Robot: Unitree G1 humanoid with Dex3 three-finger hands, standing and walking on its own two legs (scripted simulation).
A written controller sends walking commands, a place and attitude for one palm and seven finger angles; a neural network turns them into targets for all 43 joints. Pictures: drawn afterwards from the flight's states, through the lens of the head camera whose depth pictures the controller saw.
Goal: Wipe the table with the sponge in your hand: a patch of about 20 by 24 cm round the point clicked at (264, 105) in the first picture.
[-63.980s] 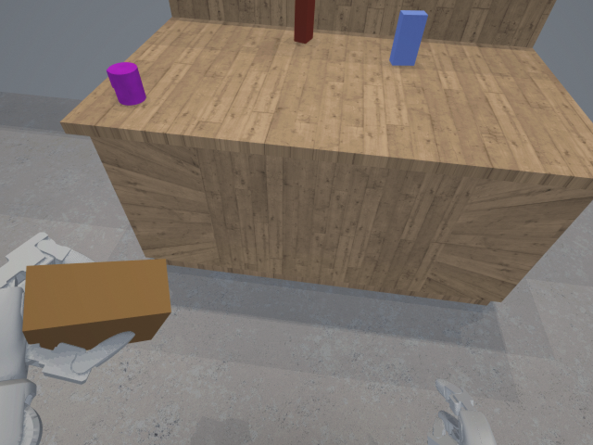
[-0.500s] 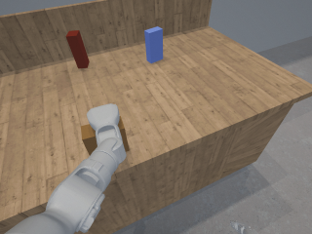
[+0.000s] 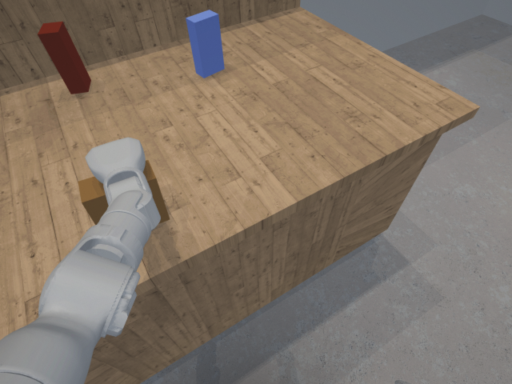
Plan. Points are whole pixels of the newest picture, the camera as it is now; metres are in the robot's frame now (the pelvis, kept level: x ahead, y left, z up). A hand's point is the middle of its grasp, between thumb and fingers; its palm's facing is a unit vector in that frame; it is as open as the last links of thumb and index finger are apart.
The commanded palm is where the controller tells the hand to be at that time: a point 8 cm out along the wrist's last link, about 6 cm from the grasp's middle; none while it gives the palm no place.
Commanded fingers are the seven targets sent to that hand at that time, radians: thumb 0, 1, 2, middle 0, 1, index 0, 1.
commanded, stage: wipe forward along the third lane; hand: left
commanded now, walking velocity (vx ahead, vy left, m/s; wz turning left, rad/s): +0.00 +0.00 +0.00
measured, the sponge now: (130, 208) +0.43 +0.22 +0.01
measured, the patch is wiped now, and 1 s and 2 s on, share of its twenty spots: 0.85 0.95 0.95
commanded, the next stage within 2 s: wipe back along the third lane in 0.90 s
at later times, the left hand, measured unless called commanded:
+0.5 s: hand (114, 159) +0.51 +0.25 +0.06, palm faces -0.11 -0.03 -0.99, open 9.6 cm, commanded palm +0.50 +0.25 +0.09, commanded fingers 0.00 0.10 1.30 -1.20 -1.60 -1.20 -1.60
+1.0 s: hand (101, 141) +0.57 +0.29 +0.06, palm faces -0.09 -0.03 -1.00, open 9.6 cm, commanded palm +0.55 +0.26 +0.09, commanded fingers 0.00 0.10 1.30 -1.20 -1.60 -1.20 -1.60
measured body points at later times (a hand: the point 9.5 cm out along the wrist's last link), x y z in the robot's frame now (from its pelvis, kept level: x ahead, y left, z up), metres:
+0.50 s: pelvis +0.02 +0.03 -0.01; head +0.09 +0.03 +0.44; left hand +0.52 +0.25 +0.12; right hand +0.03 -0.24 -0.14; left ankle +0.05 +0.13 -0.71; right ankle +0.03 -0.04 -0.71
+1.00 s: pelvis +0.02 +0.08 -0.02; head +0.14 +0.11 +0.42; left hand +0.57 +0.29 +0.12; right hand +0.02 -0.18 -0.13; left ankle +0.05 +0.13 -0.71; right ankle +0.03 -0.04 -0.71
